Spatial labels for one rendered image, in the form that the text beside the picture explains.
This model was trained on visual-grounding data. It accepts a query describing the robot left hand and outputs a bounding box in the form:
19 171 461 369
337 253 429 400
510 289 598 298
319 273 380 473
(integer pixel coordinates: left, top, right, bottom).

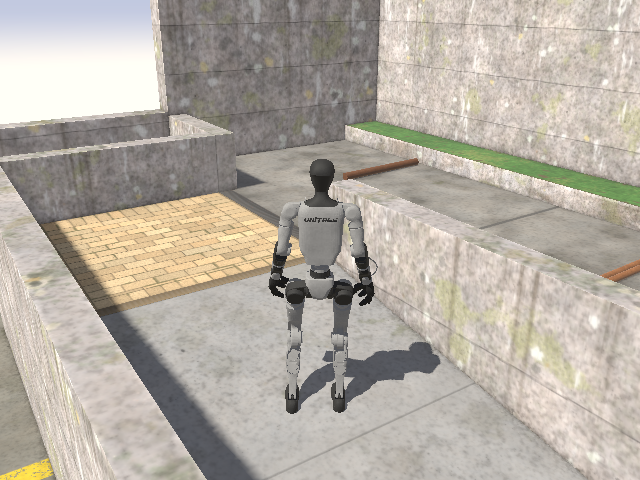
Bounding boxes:
268 276 289 298

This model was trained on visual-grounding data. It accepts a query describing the robot right upper arm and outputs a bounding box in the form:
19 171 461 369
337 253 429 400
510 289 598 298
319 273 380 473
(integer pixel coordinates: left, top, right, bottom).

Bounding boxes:
342 202 365 258

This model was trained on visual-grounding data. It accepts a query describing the robot right shin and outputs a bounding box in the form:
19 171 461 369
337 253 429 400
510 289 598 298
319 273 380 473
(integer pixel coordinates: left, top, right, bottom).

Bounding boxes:
333 332 348 398

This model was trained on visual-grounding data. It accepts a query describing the robot left upper arm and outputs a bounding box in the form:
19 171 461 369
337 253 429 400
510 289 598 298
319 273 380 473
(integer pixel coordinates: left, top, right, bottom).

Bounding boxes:
276 201 301 256

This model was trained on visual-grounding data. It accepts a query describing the robot right hand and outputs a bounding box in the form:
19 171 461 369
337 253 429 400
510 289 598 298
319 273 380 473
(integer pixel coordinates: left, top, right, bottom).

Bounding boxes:
353 282 375 306

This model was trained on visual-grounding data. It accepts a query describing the robot right thigh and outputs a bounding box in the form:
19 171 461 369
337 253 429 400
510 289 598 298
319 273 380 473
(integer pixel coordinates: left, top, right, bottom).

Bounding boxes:
331 279 353 349

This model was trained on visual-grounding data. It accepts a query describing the robot right forearm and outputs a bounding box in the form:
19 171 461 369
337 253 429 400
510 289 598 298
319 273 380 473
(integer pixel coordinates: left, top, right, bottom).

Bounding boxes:
355 243 372 285

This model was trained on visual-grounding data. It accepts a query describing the robot left forearm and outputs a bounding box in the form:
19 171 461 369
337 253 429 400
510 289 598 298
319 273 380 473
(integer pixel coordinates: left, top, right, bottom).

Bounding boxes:
270 241 287 280

